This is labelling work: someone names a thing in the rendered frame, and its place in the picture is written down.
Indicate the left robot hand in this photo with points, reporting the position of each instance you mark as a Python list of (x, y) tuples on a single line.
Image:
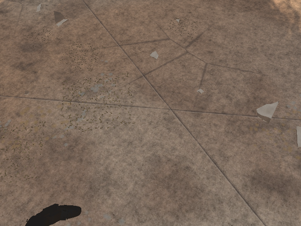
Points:
[(54, 213)]

